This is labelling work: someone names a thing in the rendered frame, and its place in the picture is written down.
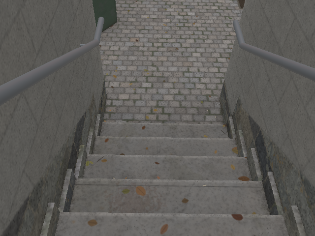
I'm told stairs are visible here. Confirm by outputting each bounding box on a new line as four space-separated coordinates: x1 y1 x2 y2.
55 122 289 236

